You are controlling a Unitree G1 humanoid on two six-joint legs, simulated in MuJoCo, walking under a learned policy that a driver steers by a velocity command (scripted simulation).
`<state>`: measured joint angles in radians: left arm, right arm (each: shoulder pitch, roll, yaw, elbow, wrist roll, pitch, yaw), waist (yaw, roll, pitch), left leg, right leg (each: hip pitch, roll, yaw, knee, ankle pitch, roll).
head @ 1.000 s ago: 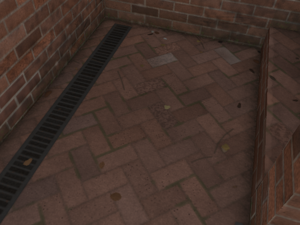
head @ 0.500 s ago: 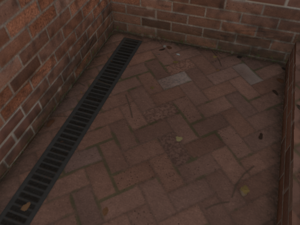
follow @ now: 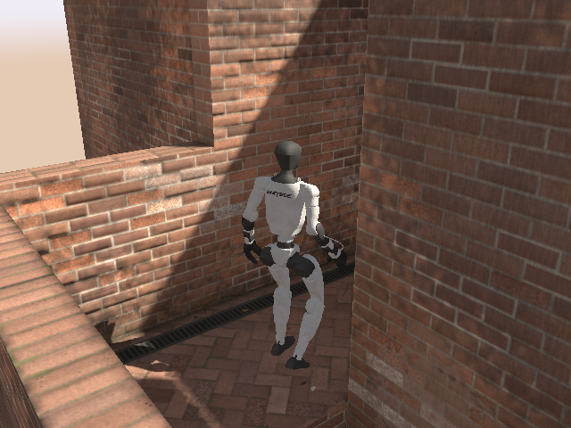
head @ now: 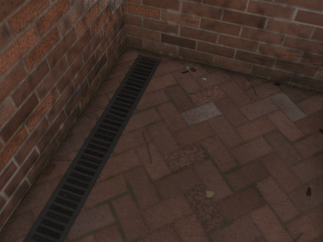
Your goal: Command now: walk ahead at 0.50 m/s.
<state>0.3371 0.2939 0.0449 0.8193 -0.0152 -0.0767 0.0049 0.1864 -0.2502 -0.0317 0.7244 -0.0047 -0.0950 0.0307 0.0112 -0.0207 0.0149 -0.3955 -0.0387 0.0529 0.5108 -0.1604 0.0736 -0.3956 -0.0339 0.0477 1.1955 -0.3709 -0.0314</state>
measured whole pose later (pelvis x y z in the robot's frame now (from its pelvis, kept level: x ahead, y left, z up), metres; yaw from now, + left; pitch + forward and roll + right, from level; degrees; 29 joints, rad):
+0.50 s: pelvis +0.26 -0.04 -0.01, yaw +0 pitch +3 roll +1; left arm 0.08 0.26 0.04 0.69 0.00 -0.08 -0.02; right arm 0.34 -0.29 -0.05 0.87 0.03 -0.08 0.01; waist -0.04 0.01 0.02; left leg -0.22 -0.02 -0.03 0.95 -0.47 0.02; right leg -0.47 0.01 -0.04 0.56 -0.15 -0.06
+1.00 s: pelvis +0.51 +0.00 -0.01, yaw +6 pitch +2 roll -2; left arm 0.30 0.29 0.05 0.89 0.00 -0.09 -0.01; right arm 0.10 -0.28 -0.04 0.72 -0.01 -0.05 0.03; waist 0.05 0.00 0.04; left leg -0.50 0.02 0.04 0.62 -0.16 0.06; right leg -0.09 -0.01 -0.09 0.73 -0.47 -0.01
